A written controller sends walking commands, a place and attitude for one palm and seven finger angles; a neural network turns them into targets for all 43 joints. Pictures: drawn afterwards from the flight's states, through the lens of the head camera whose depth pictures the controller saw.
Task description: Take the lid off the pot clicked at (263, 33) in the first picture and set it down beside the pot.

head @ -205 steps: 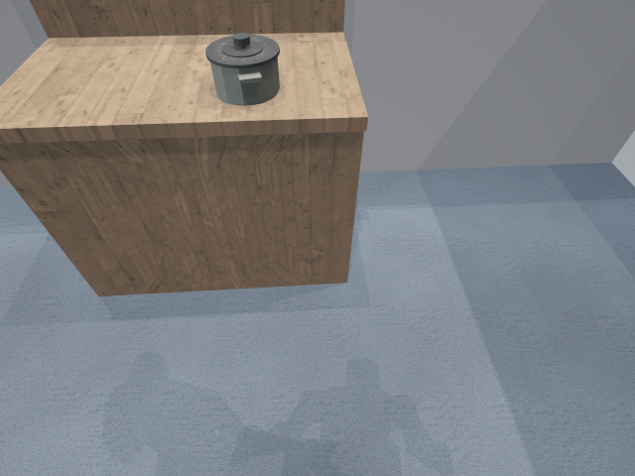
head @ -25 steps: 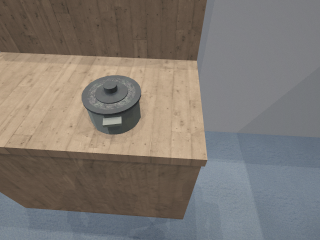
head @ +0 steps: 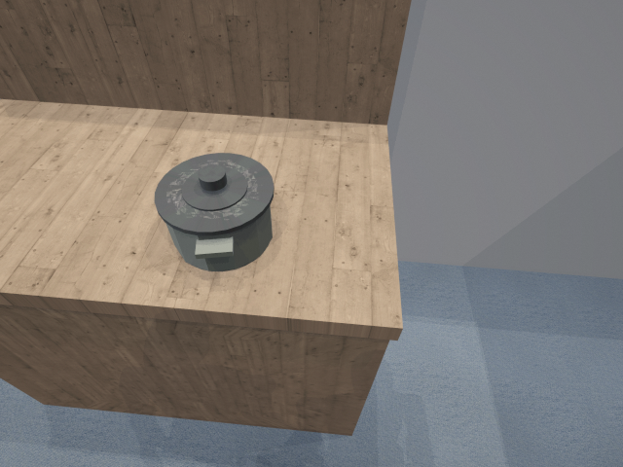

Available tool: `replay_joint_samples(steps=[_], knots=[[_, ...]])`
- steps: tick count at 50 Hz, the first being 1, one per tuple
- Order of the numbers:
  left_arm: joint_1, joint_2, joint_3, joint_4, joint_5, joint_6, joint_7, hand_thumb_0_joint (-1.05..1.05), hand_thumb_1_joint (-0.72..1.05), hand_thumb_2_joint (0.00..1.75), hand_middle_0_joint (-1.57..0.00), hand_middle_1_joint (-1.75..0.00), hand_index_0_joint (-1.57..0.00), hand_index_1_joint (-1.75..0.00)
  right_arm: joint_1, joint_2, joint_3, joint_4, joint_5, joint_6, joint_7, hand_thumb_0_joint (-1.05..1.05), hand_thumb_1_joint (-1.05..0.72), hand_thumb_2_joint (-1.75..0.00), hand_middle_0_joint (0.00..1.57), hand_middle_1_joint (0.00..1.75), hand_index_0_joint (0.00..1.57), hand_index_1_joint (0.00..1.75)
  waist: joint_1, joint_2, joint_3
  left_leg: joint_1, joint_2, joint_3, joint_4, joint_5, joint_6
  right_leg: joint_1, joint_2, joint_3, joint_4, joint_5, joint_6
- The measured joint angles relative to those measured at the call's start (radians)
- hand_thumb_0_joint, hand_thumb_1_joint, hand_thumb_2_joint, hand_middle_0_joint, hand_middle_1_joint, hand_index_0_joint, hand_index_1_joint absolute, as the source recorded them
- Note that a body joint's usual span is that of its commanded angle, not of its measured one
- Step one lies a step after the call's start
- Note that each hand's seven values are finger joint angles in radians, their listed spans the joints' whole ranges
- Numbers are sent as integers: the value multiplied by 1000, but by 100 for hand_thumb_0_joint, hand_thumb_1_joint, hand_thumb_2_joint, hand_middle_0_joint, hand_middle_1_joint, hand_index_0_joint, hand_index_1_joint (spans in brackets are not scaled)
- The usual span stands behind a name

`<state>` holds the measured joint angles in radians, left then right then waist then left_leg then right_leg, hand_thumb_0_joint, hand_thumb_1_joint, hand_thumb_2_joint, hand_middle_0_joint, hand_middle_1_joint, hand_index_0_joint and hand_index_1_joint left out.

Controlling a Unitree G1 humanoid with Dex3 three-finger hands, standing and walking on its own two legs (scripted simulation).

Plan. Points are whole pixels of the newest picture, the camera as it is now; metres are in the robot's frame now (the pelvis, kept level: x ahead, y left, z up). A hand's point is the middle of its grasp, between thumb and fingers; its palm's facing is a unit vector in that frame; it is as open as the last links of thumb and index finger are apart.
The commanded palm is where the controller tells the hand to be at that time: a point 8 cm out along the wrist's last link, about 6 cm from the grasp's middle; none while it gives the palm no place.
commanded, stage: look again from close up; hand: left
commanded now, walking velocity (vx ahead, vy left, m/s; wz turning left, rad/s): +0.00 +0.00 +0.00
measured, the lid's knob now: (212, 177) +0.48 +0.19 +0.10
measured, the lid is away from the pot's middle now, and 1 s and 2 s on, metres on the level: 0.00 0.00 0.00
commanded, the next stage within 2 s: shuffle to correct the standing spot in 0.64 s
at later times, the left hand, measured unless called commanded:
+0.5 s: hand out of the picture -0.01 +0.17 -0.17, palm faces +0.03 -0.98 -0.19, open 7.4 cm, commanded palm none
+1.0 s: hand out of the picture -0.03 +0.19 -0.18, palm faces +0.09 -0.97 -0.21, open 7.4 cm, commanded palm none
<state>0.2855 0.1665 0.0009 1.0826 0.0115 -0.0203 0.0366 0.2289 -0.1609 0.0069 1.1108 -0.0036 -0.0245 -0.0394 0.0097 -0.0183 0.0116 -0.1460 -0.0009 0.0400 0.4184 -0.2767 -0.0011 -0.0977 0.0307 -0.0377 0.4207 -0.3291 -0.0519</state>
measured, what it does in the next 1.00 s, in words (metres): stands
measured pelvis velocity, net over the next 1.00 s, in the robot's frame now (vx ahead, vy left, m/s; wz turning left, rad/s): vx -0.01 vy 0.02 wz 0.01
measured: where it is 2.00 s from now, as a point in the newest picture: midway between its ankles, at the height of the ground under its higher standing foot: outside the picture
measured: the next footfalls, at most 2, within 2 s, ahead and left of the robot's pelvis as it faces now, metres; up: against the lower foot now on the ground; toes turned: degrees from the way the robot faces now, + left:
right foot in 1.40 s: +0.03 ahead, -0.05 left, +0.00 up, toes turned +0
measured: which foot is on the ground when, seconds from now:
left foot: down 0.00-1.00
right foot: down 0.00-1.00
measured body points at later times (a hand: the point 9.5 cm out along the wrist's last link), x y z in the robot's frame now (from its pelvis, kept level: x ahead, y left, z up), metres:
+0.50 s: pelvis +0.00 +0.00 +0.00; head +0.01 +0.00 +0.45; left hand -0.01 +0.22 -0.16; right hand -0.01 -0.22 -0.16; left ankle -0.04 +0.12 -0.74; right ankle -0.07 -0.08 -0.74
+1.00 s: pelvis -0.01 +0.02 +0.00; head +0.00 +0.02 +0.45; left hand -0.04 +0.24 -0.16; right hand +0.00 -0.21 -0.16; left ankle -0.03 +0.12 -0.74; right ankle -0.07 -0.08 -0.74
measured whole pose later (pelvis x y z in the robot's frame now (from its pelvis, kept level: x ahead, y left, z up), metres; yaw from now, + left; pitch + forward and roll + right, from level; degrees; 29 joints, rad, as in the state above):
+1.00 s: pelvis -0.01 +0.02 +0.00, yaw +1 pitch +0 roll +0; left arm 0.34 0.16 0.02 1.07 0.02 -0.01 0.04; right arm 0.29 -0.17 -0.01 1.09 -0.01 0.01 -0.03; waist 0.03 -0.01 0.02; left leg -0.22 -0.01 0.04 0.53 -0.31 -0.01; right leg -0.13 0.02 -0.04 0.46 -0.34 -0.04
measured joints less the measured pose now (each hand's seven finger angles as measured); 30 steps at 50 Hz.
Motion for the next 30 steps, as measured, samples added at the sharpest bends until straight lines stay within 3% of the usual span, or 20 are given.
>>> replay_joint_samples(steps=[30], knots=[[25,-15,-3,16,-3,3,-1,1,91,90,-20,-30,-19,-30,44,20,4,36,2,-1,-1,0,-91,-90,20,30,20,29,-4,-2,9,12,3,1,-22,19,-1,13,4,1,-26,22,-1]])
